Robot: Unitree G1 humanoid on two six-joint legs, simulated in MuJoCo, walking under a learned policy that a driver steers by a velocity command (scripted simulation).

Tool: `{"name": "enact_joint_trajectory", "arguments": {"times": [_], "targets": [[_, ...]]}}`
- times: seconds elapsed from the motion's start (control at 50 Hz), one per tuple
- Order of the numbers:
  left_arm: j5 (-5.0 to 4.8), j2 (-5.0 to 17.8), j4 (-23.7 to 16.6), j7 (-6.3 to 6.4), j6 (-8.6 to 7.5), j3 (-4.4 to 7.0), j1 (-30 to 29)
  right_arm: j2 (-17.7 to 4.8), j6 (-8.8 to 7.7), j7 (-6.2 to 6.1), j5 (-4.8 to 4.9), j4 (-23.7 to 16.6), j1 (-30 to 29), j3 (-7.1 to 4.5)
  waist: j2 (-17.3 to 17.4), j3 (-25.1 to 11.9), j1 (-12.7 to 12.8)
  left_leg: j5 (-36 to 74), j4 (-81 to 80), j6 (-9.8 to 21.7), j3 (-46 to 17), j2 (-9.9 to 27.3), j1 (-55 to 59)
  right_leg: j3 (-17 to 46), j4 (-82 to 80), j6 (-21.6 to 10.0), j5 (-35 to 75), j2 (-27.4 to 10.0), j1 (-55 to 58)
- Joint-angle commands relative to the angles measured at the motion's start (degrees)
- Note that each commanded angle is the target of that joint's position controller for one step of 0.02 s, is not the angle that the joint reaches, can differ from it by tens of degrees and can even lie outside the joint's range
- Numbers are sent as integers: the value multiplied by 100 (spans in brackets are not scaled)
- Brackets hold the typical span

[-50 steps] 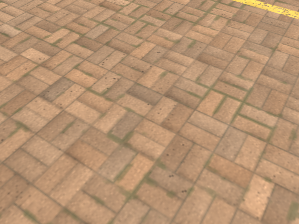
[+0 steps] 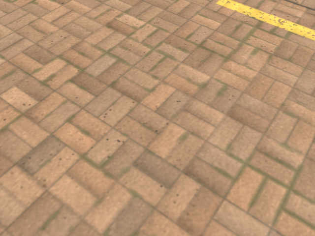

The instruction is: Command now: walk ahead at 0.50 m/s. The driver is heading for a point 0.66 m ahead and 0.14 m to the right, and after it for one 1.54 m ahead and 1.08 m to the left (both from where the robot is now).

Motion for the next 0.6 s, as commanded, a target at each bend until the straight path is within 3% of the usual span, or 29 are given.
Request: {"name": "enact_joint_trajectory", "arguments": {"times": [0.02, 0.04, 0.1, 0.16, 0.22, 0.34, 0.36, 0.4, 0.42, 0.44, 0.46, 0.48, 0.5, 0.52, 0.54, 0.56, 0.58, 0.6], "targets": [[28, 401, -334, 47, 9, 157, 150, -410, -82, 16, -74, -132, 210, -62, 545, -444, 64, 662, -1680, 932, -1818, 1516, 1187, 273, -64, -30, 615, -629, -1098], [11, 302, -300, 51, 75, 153, 227, -460, -97, -4, -64, -67, 291, -77, 545, -374, 112, 796, -1795, 960, -1575, 1497, 1073, 238, -189, 0, 671, -659, -1096], [19, 330, -453, 64, 180, 184, -245, -696, -115, -121, -97, 79, 538, -145, 414, -78, 43, 1091, -2028, 930, -1098, 1528, 1108, 314, -759, 110, 1357, -703, -1702], [15, 302, -587, 24, 168, 200, -656, -707, -86, -211, -105, 170, 717, -141, 403, 12, -78, 1277, -2076, 750, -628, 1455, 1360, 466, -1528, 121, 2201, -533, -2014], [22, 236, -755, -54, 139, 167, -1137, -727, -80, -260, -83, 200, 764, -121, 426, 138, -221, 1292, -2157, 565, -148, 1368, 1465, 223, -2396, 86, 2845, -380, -1853], [22, 104, -1263, -274, 140, 63, -1984, -831, 100, -312, -17, 417, 1216, -160, 341, 434, -499, 2013, -1705, 489, 265, 1765, 2713, -210, -3176, -66, 2276, -262, -2278], [15, 126, -1350, -319, 139, 68, -2019, -881, 145, -326, 0, 404, 1172, -177, 385, 425, -453, 2443, -1507, 450, 334, 1821, 2840, -333, -3233, -128, 1990, -206, -2207], [15, 283, -1437, -385, 149, 143, -1778, -1051, 220, -374, 21, 301, 966, -224, 617, 134, -203, 4316, -817, 320, 543, 1831, 2890, -717, -3254, -318, 1407, 113, -1481], [16, 437, -1393, -396, 165, 228, -1364, -1131, 263, -406, 23, 249, 884, -248, 755, -159, 46, 5239, -163, 249, 635, 1804, 2836, -883, -3218, -439, 1160, 342, -846], [2, 690, -1213, -383, 173, 374, -537, -1169, 303, -427, 35, 186, 738, -251, 716, -588, 508, 5483, 920, 111, 762, 1642, 2518, -935, -3541, -625, 1376, 577, 285], [15, 1158, -1005, -284, 203, 584, 437, -1132, 270, -439, 23, 66, 709, -220, 326, -1122, 942, 4205, 2513, -114, 775, 1387, 1293, -85, -3808, -935, 1544, 226, 2045], [-6, 1766, -968, -207, 206, 699, 702, -246, 92, -298, -164, -188, 1245, 52, -1192, -1698, 431, -1018, 4744, -484, 510, 248, -1421, 2957, -4060, -1987, 1116, -1328, 4267], [47, 1433, -1054, -193, 171, 572, 847, -531, -198, -192, 27, -290, 895, 28, -885, -2415, 613, -2386, 5627, -413, -787, -98, -2264, 4658, -4985, -2316, 820, -1820, 4804], [103, 1088, -1059, -175, 138, 481, 652, -826, -352, -137, 227, -481, 297, -63, -616, -1694, 716, -1936, 5571, -237, -1009, 275, -2767, 3730, -5029, -1930, 1135, -1558, 4388], [72, 862, -1155, -172, 113, 416, 227, -804, -406, -151, 216, -548, 93, -45, -123, -1175, 494, -1434, 5060, -160, -951, 547, -2608, 2899, -5049, -1693, 1569, -1297, 3498], [69, 681, -1273, -187, 108, 355, -205, -802, -381, -197, 90, -507, 30, -90, 242, -766, 227, -1204, 4531, -202, -879, 726, -2232, 2343, -5156, -1534, 2114, -1065, 2560], [109, 548, -1367, -175, 100, 299, -434, -855, -292, -221, 25, -513, 131, -150, 188, -640, 11, -1059, 4195, -253, -898, 862, -1785, 2021, -5298, -1468, 2438, -904, 1958], [112, 564, -1419, -160, 105, 293, -510, -815, -198, -223, -9, -544, 215, -169, 131, -559, -113, -1000, 3948, -328, -886, 894, -1547, 1925, -5425, -1464, 2513, -807, 1592]]}}
Keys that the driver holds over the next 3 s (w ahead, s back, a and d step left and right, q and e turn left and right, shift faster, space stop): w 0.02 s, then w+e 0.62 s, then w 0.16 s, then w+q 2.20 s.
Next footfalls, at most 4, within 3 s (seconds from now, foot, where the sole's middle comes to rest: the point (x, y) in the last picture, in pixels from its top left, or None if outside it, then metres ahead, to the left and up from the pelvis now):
0.46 right None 0.40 -0.17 -0.77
0.98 left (175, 177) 0.74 -0.07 -0.77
1.48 right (222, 139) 0.96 -0.32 -0.77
1.98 left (163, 102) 1.21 -0.01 -0.77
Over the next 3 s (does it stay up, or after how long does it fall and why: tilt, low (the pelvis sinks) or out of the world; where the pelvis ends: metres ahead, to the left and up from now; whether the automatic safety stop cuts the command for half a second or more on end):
stays up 1.54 0.11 -0.02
